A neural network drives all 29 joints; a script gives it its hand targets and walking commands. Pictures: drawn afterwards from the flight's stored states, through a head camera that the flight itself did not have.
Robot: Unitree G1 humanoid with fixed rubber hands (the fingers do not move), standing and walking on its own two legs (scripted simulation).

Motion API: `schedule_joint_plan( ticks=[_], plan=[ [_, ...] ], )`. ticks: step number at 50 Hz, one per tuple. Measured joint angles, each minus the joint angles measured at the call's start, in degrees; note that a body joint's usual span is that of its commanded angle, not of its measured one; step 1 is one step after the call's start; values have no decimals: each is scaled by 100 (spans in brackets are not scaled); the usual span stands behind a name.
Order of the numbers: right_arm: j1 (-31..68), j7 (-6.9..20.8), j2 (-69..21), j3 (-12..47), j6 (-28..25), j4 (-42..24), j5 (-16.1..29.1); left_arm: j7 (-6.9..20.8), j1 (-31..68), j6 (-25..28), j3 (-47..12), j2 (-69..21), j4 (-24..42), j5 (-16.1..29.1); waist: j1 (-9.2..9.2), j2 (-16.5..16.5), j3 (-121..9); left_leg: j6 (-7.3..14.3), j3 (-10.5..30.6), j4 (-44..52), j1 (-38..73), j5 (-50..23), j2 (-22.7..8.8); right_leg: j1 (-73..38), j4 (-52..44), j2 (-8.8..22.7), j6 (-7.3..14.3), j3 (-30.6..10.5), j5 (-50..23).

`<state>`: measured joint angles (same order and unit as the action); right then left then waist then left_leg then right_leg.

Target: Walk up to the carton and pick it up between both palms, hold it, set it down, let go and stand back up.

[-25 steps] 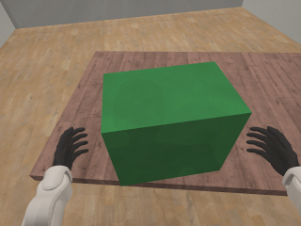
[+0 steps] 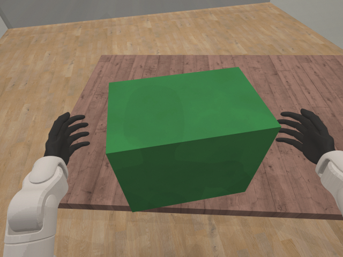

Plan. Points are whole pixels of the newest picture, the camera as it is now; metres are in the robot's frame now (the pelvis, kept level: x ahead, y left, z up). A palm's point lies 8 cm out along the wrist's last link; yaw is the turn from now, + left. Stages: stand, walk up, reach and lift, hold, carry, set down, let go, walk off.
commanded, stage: reach and lift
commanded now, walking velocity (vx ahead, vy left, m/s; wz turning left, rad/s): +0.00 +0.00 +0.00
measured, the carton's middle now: (183, 142) +0.39 +0.00 +0.05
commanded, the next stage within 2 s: none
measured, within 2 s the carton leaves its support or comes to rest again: neither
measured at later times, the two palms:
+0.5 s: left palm (57, 113) +0.35 +0.25 +0.19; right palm (317, 102) +0.38 -0.26 +0.19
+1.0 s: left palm (47, 89) +0.38 +0.27 +0.23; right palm (315, 75) +0.42 -0.26 +0.22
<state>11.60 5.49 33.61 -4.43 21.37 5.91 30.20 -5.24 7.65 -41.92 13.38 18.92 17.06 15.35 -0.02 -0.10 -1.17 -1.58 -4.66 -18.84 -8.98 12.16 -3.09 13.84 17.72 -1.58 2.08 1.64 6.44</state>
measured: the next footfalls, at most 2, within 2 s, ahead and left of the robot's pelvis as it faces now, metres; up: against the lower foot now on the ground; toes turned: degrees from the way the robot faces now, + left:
none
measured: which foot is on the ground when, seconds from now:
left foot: down 0.00-1.00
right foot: down 0.00-1.00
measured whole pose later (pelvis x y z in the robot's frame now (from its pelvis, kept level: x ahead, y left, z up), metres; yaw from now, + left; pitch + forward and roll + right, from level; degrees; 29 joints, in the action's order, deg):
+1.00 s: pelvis -0.01 +0.00 +0.00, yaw +1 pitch +7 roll +0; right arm 52.8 8.0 40.7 1.3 27.0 41.8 32.1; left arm -6.9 48.3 -48.2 10.1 26.5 -15.9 17.0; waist 1.8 0.1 -4.7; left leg -1.3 -3.1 -21.6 -17.3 11.6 -2.7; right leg 20.5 18.2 -1.1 1.8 3.0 5.1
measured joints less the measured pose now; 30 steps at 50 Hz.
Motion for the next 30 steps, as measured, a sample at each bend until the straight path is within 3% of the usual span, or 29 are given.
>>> schedule_joint_plan(
  ticks=[20, 30],
  plan=[
    [1917, -85, 158, 225, 580, 1326, 99, -64, 1965, -599, 67, 496, -1509, 176, 34, 113, -297, -64, 88, -124, -535, -125, -27, 534, 179, -14, 79, 82, -61],
    [3250, -139, 277, 352, 814, 2263, 43, -32, 3408, -572, -295, 683, -2903, 218, 52, -19, -441, -2, 152, -207, -806, -153, 18, 714, 125, 36, 17, 136, -142]
  ],
)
